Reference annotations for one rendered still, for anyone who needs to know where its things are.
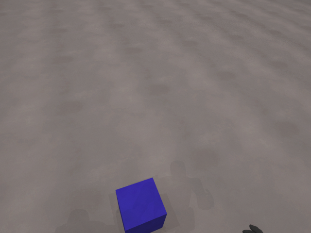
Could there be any carton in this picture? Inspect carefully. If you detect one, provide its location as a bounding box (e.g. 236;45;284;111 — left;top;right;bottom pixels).
116;178;167;233

